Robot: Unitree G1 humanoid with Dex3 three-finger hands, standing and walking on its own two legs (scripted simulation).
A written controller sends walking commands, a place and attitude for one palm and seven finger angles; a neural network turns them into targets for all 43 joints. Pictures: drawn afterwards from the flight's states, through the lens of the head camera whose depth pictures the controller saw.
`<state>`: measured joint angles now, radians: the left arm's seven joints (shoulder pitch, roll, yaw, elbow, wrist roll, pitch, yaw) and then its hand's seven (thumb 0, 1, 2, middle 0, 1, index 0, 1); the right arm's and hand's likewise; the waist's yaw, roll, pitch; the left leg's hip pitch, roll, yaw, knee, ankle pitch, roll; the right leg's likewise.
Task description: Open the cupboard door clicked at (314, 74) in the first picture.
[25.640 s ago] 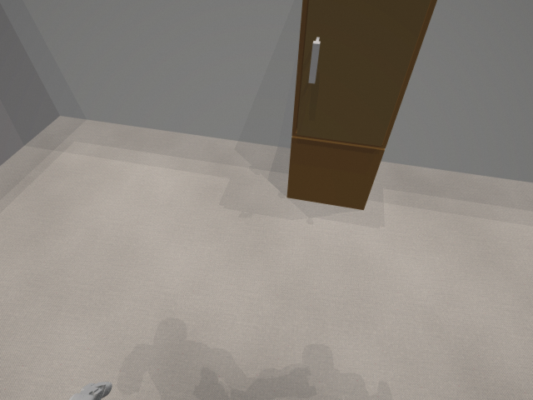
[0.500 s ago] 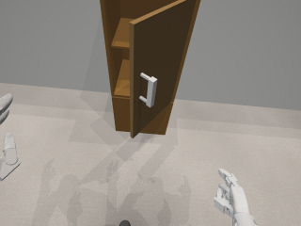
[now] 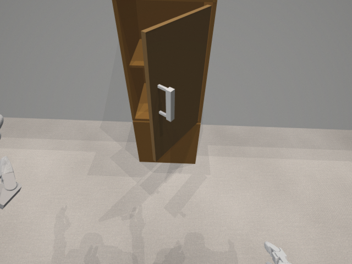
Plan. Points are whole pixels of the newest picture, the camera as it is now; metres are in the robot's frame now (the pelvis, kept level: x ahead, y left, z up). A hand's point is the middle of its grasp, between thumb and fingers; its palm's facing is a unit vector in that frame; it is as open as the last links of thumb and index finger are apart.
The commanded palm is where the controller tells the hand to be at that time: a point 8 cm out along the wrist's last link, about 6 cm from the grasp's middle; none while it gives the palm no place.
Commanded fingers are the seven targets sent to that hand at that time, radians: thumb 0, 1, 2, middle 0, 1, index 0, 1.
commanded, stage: stop stepping back and stand still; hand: left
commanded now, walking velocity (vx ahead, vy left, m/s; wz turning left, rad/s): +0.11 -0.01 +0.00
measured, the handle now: (165, 102) +0.66 +0.05 +0.00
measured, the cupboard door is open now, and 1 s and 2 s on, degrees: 54 54 54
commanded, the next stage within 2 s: let the arm hang, fingers relaxed in 0.12 s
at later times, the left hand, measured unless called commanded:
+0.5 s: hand out of the picture +0.06 +0.16 -0.15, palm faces +0.02 -0.98 -0.17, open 7.4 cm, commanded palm none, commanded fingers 0.00 0.90 0.90 -0.20 -0.30 -0.20 -0.30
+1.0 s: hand out of the picture -0.01 +0.27 -0.14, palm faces +0.09 -0.93 -0.35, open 7.4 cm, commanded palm none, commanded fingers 0.00 0.90 0.90 -0.20 -0.30 -0.20 -0.30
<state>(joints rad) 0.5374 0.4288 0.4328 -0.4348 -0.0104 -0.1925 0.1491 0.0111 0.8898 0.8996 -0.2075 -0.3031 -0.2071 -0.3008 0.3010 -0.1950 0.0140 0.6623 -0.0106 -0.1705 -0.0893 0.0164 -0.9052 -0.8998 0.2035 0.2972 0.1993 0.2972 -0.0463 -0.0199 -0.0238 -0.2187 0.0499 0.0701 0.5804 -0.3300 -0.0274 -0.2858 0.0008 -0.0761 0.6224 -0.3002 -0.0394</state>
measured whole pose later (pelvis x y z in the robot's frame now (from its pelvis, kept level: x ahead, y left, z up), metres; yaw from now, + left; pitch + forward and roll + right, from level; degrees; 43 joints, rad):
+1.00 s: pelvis -0.03 +0.02 +0.01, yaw +5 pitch -2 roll +0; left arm 0.18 0.31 0.04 1.10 0.02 0.02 0.00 0.00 0.91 0.90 -0.20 -0.30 -0.20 -0.30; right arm 0.23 -0.28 -0.03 1.11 -0.03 0.01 -0.01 0.01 -0.91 -0.90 0.20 0.30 0.20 0.30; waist 0.00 0.04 0.06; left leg -0.24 -0.01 -0.03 0.42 -0.16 0.00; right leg -0.22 -0.01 0.02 0.43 -0.19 0.00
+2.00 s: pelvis +0.03 +0.01 +0.02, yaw +4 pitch -1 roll +0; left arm 0.07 0.33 0.01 1.12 0.01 -0.01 0.00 0.00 0.90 0.90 -0.20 -0.30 -0.20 -0.30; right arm 0.10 -0.34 -0.01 1.12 -0.02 0.00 -0.01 0.01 -0.91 -0.90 0.20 0.30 0.20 0.30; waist -0.01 0.02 0.08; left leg -0.12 0.01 -0.02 0.31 -0.18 -0.02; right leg -0.11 0.01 0.03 0.32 -0.20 -0.01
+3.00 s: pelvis +0.02 +0.01 +0.01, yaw -25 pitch +1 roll -1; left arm 0.18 0.28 0.10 0.91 0.02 0.07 -0.02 0.00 0.91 0.90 -0.20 -0.30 -0.20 -0.30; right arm 0.10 -0.20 -0.03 0.87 -0.03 0.01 -0.05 0.01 -0.91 -0.90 0.20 0.30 0.20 0.30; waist 0.04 -0.04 0.10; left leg -0.26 0.03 -0.03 0.52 -0.28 -0.01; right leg -0.49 0.10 0.10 0.93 -0.47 0.04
